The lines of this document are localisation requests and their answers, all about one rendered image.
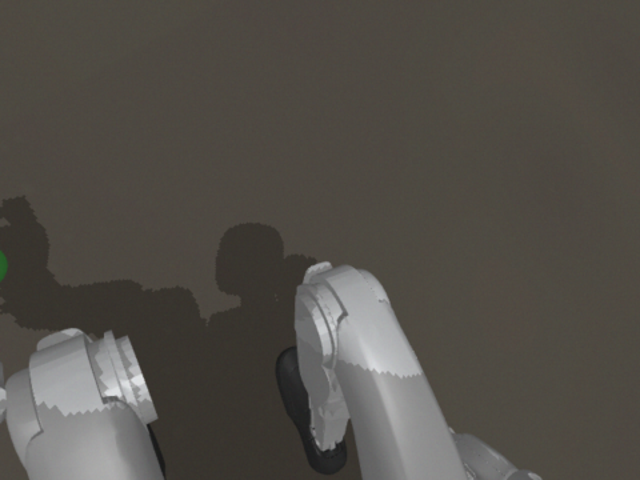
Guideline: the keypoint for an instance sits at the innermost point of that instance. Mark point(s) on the right robot foot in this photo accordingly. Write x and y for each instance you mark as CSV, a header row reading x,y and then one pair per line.
x,y
296,402

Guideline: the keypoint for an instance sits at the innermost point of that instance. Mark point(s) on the ball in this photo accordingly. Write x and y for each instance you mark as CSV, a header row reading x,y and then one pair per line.
x,y
3,265

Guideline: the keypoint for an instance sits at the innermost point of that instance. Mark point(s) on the right robot hand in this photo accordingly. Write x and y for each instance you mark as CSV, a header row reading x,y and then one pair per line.
x,y
481,461

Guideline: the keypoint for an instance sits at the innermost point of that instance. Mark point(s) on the left robot foot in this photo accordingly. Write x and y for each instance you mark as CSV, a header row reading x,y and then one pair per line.
x,y
157,450

